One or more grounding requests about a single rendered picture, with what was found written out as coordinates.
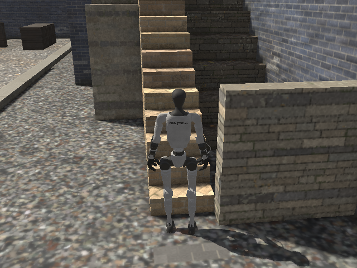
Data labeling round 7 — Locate stairs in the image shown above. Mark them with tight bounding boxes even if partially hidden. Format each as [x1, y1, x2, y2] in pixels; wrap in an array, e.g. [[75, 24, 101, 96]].
[[138, 0, 215, 216]]

